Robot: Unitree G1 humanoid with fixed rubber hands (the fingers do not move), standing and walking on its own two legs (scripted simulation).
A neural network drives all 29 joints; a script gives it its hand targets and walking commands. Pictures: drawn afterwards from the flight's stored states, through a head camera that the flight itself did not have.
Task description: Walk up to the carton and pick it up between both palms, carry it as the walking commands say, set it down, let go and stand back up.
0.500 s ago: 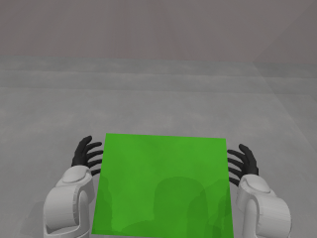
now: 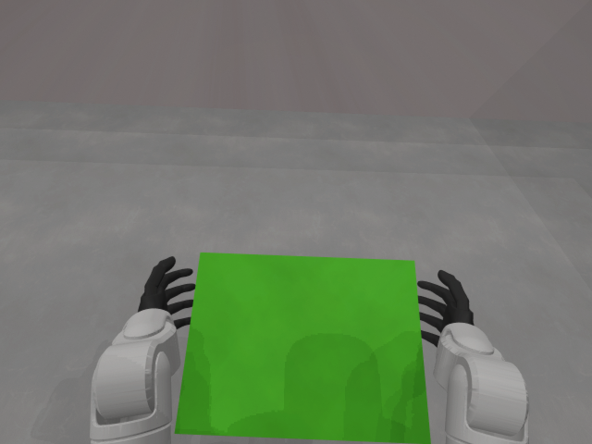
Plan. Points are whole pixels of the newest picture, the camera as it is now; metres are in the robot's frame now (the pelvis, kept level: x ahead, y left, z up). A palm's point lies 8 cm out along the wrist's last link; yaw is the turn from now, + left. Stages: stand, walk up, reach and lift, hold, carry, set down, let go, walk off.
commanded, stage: carry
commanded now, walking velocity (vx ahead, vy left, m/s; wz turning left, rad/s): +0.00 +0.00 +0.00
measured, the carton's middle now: (303, 343) +0.28 +0.00 -0.01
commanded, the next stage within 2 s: hold in 1.14 s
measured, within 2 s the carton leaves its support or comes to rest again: neither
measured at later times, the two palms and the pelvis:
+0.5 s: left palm (163, 320) +0.25 +0.17 +0.07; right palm (454, 335) +0.25 -0.18 +0.08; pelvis -0.01 +0.00 +0.00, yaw +0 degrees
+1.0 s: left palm (168, 320) +0.26 +0.17 +0.07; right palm (453, 334) +0.26 -0.18 +0.07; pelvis -0.01 -0.01 +0.00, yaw +0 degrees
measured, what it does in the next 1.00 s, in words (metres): stands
